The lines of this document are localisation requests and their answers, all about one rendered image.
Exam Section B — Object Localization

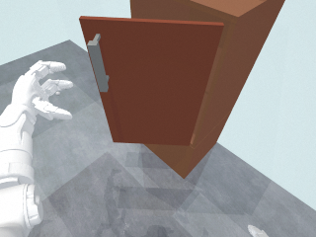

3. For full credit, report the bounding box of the robot left forearm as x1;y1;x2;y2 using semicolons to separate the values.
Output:
0;104;37;190

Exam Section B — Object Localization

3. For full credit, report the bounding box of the robot right hand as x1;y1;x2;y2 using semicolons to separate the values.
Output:
248;224;269;237

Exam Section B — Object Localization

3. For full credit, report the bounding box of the robot left hand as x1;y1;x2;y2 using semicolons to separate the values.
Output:
11;60;73;120

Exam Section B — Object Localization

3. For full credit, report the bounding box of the cupboard door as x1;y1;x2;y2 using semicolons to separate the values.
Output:
79;16;224;146

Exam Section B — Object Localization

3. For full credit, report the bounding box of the robot left upper arm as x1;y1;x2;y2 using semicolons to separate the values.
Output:
0;183;43;237

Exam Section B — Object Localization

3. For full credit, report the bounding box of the handle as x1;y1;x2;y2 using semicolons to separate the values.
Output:
87;34;110;93

